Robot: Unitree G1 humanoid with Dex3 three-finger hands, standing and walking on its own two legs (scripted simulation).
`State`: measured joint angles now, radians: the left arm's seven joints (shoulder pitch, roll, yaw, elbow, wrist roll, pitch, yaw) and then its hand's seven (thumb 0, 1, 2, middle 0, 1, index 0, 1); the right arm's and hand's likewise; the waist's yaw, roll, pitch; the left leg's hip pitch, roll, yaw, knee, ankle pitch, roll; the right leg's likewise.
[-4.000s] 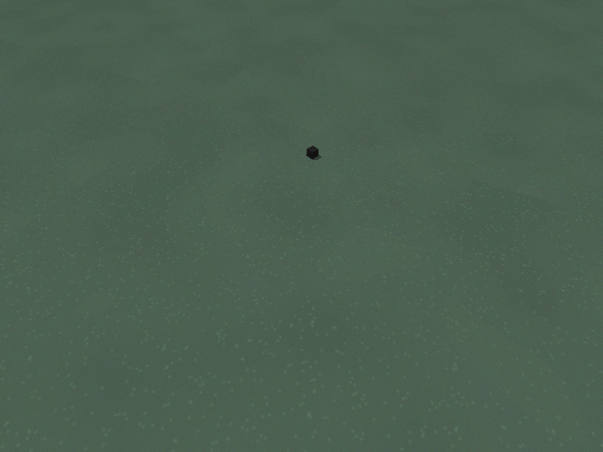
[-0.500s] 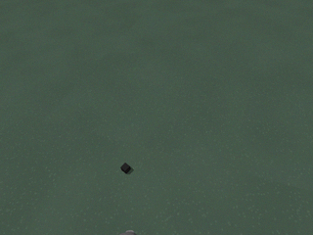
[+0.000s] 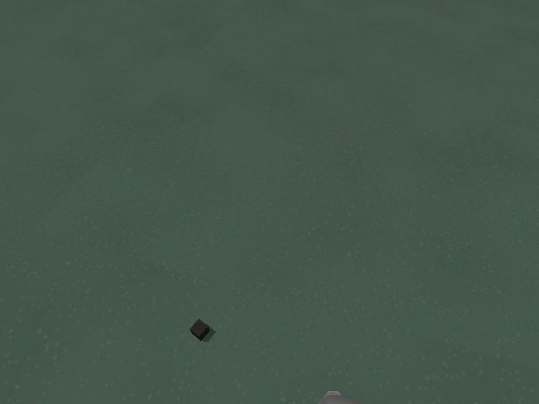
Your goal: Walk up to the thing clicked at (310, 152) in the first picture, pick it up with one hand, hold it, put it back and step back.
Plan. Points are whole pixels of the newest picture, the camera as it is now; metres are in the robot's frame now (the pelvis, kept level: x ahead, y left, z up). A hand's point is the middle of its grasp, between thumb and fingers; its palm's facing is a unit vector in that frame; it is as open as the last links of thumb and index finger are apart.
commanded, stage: walk up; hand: left
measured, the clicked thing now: (199, 329) +0.52 +0.24 -0.75
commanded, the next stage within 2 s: stand in 1.70 s
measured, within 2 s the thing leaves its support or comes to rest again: neither
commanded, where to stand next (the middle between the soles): +0.19 +0.02 m, yaw +1 degrees
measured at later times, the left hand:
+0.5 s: hand out of the picture +0.16 +0.28 -0.17, palm faces +0.00 -0.92 -0.39, open 7.4 cm
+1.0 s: hand out of the picture +0.18 +0.27 -0.14, palm faces +0.00 -0.93 -0.37, open 7.4 cm
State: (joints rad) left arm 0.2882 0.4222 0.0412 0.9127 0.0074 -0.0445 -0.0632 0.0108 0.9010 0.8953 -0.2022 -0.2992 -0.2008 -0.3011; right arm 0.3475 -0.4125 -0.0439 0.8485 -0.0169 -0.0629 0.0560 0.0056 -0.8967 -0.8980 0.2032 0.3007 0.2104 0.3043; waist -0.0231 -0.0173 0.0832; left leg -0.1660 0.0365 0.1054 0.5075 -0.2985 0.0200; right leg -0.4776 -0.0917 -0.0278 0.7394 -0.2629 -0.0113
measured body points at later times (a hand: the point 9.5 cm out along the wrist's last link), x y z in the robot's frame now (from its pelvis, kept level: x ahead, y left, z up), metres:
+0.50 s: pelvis +0.09 +0.01 -0.02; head +0.11 +0.01 +0.43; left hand +0.16 +0.33 -0.14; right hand +0.19 -0.30 -0.14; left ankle +0.15 +0.14 -0.74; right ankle +0.13 -0.13 -0.73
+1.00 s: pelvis +0.11 +0.01 +0.01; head +0.12 +0.00 +0.46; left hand +0.18 +0.31 -0.12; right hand +0.23 -0.29 -0.13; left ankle +0.15 +0.14 -0.73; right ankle +0.13 -0.14 -0.73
